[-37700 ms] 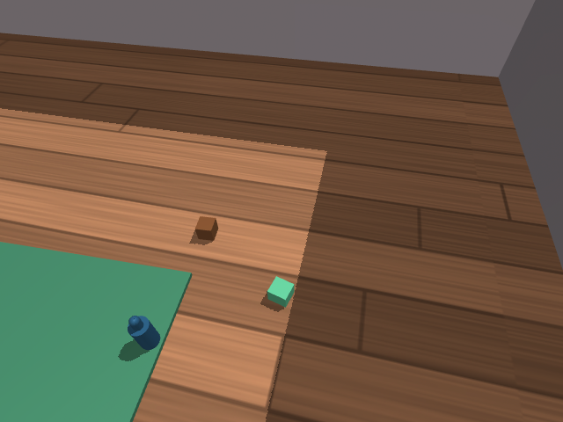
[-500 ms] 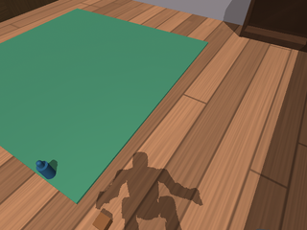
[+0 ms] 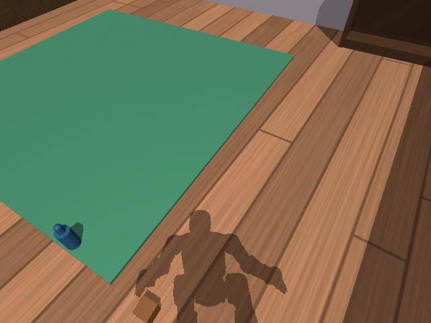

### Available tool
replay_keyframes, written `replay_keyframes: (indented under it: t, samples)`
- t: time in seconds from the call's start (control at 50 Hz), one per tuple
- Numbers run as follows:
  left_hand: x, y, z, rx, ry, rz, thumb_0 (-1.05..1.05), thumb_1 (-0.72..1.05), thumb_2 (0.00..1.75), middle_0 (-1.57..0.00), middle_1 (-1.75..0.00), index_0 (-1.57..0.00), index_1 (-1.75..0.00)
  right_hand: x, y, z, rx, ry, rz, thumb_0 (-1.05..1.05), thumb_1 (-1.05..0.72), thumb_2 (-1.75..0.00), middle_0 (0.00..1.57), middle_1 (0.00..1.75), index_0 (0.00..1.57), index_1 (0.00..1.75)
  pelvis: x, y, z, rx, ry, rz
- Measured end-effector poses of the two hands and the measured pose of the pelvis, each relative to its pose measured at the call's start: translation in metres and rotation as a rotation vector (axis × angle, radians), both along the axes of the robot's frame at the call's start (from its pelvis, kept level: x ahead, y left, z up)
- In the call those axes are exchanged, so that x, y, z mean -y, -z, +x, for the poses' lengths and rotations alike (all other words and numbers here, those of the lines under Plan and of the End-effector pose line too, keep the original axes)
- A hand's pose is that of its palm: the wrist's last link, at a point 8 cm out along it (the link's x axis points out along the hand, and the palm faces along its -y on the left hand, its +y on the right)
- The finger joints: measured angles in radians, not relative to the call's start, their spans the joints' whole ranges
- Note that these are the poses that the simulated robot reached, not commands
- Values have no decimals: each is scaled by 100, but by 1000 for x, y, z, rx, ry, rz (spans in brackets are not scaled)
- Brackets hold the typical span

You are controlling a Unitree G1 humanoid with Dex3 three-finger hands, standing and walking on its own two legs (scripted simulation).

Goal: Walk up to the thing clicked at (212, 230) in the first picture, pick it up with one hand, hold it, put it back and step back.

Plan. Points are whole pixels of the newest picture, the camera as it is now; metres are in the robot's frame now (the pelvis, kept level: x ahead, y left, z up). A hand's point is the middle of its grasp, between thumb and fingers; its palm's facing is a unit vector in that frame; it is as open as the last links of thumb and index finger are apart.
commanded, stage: stand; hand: left
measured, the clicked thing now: (147, 310) +0.30 +0.32 -0.75
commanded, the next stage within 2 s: walk up in 1.82 s
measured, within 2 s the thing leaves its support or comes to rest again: neither
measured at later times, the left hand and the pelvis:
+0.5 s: hand out of the picture +0.10 +0.25 -0.16, palm faces -0.02 -0.94 -0.34, open 7.4 cm; pelvis +0.02 +0.00 +0.00, yaw +0 degrees
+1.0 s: hand out of the picture +0.09 +0.26 -0.15, palm faces -0.01 -0.94 -0.35, open 7.4 cm; pelvis +0.02 +0.00 +0.00, yaw +0 degrees
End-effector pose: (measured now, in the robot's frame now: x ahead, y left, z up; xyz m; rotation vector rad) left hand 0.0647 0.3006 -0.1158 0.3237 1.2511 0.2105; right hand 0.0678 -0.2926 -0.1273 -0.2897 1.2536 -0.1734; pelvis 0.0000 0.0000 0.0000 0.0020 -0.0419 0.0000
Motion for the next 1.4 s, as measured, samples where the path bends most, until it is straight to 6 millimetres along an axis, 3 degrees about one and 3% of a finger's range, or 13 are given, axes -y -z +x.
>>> replay_keyframes:
  t: [0.66,0.88,1.4]
  samples:
    - [0,1,32,31,9,-12,1,90,90,-20,-30,-21,-30,-2,-6,29,25,-11,-20,1,-90,-90,20,30,20,30,-4,-1,21,-8,-1,-2]
    - [-2,-1,28,37,5,-3,1,90,90,-20,-30,-21,-30,-2,-7,31,40,-11,-17,1,-90,-90,20,30,20,30,-4,-1,20,1,-2,-2]
    - [-1,2,9,4,0,-6,1,90,90,-20,-30,-21,-30,1,-5,11,0,-1,-19,1,-90,-90,20,30,20,30,-2,-1,14,0,-2,-1]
